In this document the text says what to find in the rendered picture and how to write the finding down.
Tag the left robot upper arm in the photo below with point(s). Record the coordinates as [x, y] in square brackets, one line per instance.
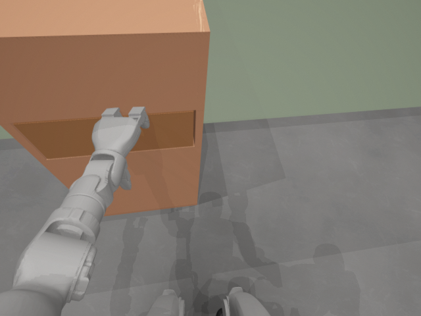
[57, 270]

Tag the drawer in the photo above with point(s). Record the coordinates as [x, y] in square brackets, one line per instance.
[72, 137]

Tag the robot left hand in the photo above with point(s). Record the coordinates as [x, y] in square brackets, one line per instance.
[120, 134]

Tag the left robot forearm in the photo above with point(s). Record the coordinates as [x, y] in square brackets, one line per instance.
[82, 210]

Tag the left robot shin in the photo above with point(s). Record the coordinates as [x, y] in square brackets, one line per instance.
[169, 292]

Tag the cabinet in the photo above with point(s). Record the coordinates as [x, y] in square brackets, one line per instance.
[65, 59]

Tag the left robot thigh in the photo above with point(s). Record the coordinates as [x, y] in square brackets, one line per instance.
[167, 305]

